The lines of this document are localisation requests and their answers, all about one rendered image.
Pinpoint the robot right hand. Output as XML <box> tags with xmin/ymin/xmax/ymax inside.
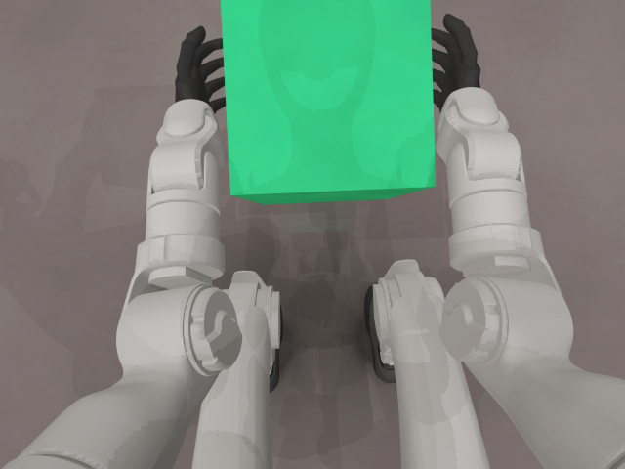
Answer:
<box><xmin>431</xmin><ymin>14</ymin><xmax>480</xmax><ymax>112</ymax></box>

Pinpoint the robot right forearm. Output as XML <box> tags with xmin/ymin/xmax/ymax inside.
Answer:
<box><xmin>436</xmin><ymin>87</ymin><xmax>565</xmax><ymax>302</ymax></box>

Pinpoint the carton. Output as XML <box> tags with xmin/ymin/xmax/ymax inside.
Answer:
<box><xmin>221</xmin><ymin>0</ymin><xmax>436</xmax><ymax>205</ymax></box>

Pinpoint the left robot upper arm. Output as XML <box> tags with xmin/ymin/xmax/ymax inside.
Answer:
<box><xmin>2</xmin><ymin>284</ymin><xmax>242</xmax><ymax>469</ymax></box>

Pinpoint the robot left hand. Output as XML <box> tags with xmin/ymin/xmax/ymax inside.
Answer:
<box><xmin>175</xmin><ymin>26</ymin><xmax>226</xmax><ymax>114</ymax></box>

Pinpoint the robot left forearm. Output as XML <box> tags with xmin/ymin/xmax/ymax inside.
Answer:
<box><xmin>116</xmin><ymin>99</ymin><xmax>227</xmax><ymax>358</ymax></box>

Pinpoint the left robot thigh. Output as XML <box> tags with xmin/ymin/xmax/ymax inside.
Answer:
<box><xmin>191</xmin><ymin>282</ymin><xmax>280</xmax><ymax>469</ymax></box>

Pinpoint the right robot upper arm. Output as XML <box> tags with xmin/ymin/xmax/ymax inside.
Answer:
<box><xmin>439</xmin><ymin>276</ymin><xmax>625</xmax><ymax>469</ymax></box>

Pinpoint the right robot thigh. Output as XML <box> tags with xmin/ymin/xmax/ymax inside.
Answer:
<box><xmin>373</xmin><ymin>271</ymin><xmax>490</xmax><ymax>469</ymax></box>

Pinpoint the robot thigh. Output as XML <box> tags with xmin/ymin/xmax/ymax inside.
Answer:
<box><xmin>373</xmin><ymin>271</ymin><xmax>490</xmax><ymax>469</ymax></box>
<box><xmin>191</xmin><ymin>282</ymin><xmax>280</xmax><ymax>469</ymax></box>

